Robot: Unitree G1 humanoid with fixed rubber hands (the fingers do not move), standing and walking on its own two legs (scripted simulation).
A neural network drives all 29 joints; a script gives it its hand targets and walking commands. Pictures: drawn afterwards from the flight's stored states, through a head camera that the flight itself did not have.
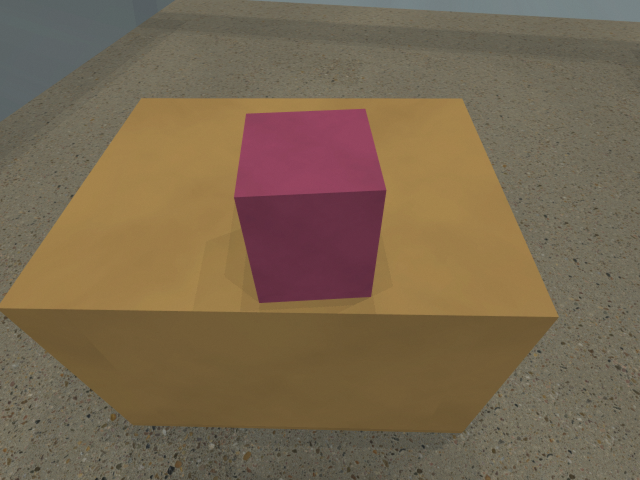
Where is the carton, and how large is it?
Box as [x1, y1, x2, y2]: [234, 109, 385, 302]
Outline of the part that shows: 365,109 246,114 234,199 259,302 370,296 385,196 385,187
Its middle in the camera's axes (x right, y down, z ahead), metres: -0.02 -0.05 +0.67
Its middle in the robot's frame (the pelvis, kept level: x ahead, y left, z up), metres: +0.55 +0.05 +0.01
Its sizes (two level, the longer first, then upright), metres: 0.210 0.200 0.250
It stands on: a pedestal, 0.65 m high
